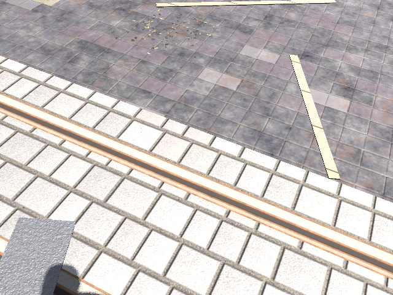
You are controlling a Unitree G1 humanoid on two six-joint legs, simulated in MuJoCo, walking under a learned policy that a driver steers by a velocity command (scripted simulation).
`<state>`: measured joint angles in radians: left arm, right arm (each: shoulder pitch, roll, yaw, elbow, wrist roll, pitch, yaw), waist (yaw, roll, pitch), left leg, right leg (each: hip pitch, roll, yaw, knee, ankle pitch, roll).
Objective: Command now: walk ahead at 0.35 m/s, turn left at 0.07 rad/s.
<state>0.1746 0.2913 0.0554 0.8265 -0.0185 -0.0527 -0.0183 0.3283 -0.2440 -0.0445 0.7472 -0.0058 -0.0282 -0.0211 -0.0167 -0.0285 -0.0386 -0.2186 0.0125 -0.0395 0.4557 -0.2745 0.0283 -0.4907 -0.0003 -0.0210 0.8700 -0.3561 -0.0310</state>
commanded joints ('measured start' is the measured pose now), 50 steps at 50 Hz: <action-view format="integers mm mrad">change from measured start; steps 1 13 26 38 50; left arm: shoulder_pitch -105 114 112 198 117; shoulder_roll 72 165 130 174 56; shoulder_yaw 23 39 20 31 22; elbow -73 -15 -3 48 -29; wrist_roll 10 2 14 0 -9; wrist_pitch -36 -41 -45 5 26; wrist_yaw -10 -13 6 26 24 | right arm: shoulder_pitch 6 43 -160 -112 -118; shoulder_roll -155 -142 -80 -175 -128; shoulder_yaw -42 -40 -23 -57 -47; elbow -48 -8 -94 -101 -7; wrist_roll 11 17 8 18 -13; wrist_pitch -36 -31 -56 -73 -105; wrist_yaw -5 12 16 58 34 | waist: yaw -17 105 44 -65 37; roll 152 75 -31 -54 90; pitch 77 -37 72 -62 64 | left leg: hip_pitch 178 -66 -511 -32 33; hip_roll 234 131 118 -29 245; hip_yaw -292 -56 4 100 -20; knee -300 101 371 28 -346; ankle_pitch -95 145 254 230 247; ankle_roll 167 69 -37 88 180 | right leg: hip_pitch -293 438 376 532 -168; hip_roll -68 -80 -195 -198 -144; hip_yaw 39 62 146 48 152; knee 24 -396 -738 -335 226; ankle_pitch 115 178 415 902 190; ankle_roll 8 -63 -182 -93 33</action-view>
